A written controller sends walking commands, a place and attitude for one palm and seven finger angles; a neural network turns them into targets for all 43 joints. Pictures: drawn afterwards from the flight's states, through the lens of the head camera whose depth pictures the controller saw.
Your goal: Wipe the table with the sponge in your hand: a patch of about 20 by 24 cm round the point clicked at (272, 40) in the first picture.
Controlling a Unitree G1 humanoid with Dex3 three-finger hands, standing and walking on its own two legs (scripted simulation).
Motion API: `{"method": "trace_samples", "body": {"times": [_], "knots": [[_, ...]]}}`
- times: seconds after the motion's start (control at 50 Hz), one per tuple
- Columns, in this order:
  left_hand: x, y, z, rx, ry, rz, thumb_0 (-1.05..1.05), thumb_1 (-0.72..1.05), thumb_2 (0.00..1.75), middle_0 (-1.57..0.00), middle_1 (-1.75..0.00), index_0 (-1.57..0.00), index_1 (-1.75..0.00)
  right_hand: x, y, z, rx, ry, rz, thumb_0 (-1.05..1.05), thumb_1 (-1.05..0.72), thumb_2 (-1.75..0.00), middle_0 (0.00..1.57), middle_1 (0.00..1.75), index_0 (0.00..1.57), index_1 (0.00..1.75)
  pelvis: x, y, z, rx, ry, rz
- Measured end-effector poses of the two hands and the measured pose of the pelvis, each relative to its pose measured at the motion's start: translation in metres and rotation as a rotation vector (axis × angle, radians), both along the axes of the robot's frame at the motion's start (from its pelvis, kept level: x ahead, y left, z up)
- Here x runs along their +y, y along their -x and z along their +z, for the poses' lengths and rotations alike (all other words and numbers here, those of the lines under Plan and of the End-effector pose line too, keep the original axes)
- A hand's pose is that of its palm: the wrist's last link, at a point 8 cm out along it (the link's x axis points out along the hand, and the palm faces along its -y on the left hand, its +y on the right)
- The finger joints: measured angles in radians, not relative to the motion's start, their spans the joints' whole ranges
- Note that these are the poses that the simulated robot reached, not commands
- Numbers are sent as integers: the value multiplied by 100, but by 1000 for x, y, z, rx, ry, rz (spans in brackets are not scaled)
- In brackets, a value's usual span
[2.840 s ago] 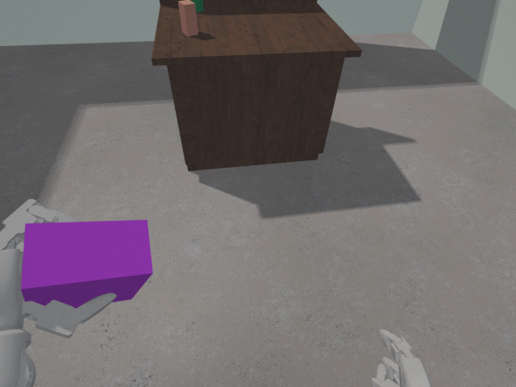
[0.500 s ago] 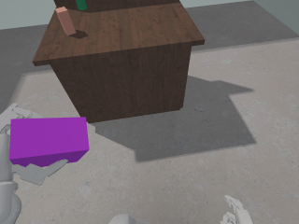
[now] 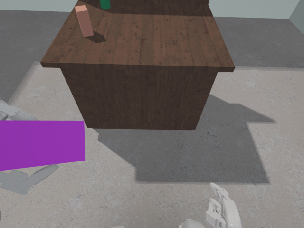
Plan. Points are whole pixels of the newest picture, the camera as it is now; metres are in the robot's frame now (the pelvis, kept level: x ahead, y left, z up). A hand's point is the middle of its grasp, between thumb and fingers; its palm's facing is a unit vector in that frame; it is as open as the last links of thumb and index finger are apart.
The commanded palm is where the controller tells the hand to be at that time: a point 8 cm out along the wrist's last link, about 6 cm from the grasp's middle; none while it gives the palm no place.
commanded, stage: turn to face it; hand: left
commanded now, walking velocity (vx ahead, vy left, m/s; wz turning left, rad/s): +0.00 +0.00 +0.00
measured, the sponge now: (51, 145) +0.23 +0.19 +0.18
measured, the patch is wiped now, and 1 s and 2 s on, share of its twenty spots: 0.00 0.00 0.00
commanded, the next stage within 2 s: take the last steps up to it in 0.88 s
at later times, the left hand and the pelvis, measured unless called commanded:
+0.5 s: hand (77, 109) +0.31 +0.17 +0.19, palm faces +0.32 -0.85 -0.42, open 10.7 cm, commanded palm +0.25 +0.21 +0.18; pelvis +0.06 -0.05 +0.00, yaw -6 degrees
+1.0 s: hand (150, 120) +0.29 +0.02 +0.18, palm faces +0.08 -0.85 -0.53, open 10.7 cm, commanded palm +0.25 +0.09 +0.18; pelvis +0.01 -0.13 +0.00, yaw -18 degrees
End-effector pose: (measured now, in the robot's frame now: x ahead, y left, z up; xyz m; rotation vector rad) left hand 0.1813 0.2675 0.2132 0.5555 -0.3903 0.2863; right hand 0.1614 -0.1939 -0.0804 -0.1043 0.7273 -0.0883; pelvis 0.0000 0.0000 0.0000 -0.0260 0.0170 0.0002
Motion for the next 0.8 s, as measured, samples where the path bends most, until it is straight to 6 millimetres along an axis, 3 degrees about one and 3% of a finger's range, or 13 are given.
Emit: {"method": "trace_samples", "body": {"times": [0.08,0.18,0.28,0.4,0.48,0.54,0.66,0.74,0.8], "knots": [[-8,9,2,39,-33,108,-1,-53,101,-66,-137,-66,-137,-2,-23,-12,22,-35,81,1,-90,-90,20,30,21,30,-21,-20,-1,-9,1,38],[-16,0,-25,71,66,247,-1,-53,101,-66,-137,-67,-137,-32,-54,-30,58,16,151,1,-90,-90,20,30,21,30,-42,-39,-9,-35,-29,56],[-33,-33,-37,105,155,206,-1,-53,101,-66,-137,-66,-137,-69,-77,-6,26,105,111,1,-90,-90,20,30,21,30,-49,-51,1,-32,-52,36],[-48,-67,-21,12,87,22,-1,-53,101,-66,-137,-66,-137,-101,-89,28,-82,180,-14,1,-90,-90,20,30,20,30,-48,-61,-3,-16,-39,-36],[-53,-85,-13,2,47,-33,-1,-53,101,-66,-137,-66,-137,-108,-77,40,-106,164,-69,1,-90,-90,19,30,20,30,-52,-64,3,-15,-25,-96],[-66,-95,-12,34,44,-61,-1,-53,101,-66,-137,-66,-137,-111,-59,36,-84,122,-85,1,-90,-90,19,30,20,30,-58,-63,7,-16,-1,-139],[-115,-108,-24,129,19,-126,-1,-53,101,-66,-137,-66,-137,-128,-14,6,-4,34,-143,1,-90,-90,20,30,20,30,-86,-55,2,-22,-4,-205],[-156,-109,-31,143,-29,-180,-1,-53,101,-66,-137,-66,-137,-152,18,-26,69,2,-185,1,-90,-90,20,30,20,30,-107,-45,-11,-32,-8,-222],[-176,-106,-30,165,-33,-216,-1,-53,101,-66,-137,-66,-137,-171,42,-33,133,8,-240,1,-90,-90,20,30,20,30,-115,-35,-9,-29,-31,-258]]}}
